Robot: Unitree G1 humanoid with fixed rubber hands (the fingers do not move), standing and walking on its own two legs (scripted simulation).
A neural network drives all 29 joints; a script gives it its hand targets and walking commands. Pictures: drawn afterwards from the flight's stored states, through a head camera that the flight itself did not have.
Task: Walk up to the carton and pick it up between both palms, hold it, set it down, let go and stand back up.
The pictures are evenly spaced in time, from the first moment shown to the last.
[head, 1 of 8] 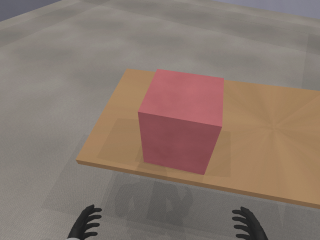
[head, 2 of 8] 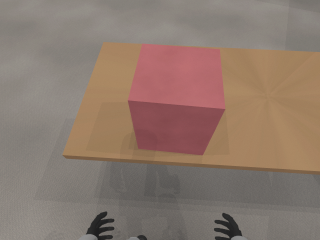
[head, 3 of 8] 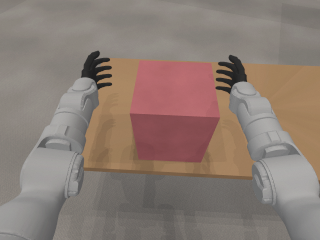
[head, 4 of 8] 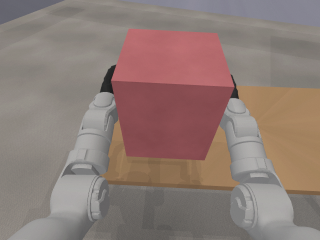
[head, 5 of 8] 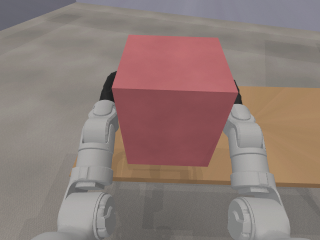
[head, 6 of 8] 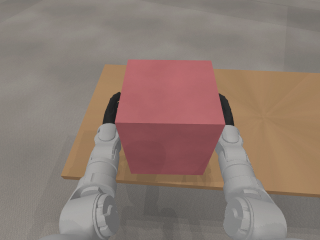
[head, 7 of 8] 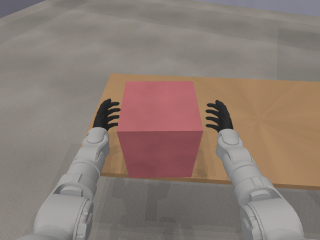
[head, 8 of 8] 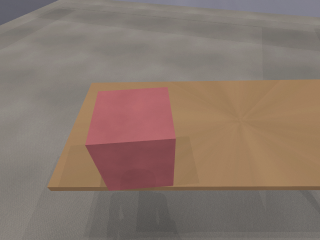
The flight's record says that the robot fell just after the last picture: no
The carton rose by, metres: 0.24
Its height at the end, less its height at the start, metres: +0.00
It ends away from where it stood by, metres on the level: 0.06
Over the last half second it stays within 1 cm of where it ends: yes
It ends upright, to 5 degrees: yes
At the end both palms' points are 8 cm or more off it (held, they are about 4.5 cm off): yes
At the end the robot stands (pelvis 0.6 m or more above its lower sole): yes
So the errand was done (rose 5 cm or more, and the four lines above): yes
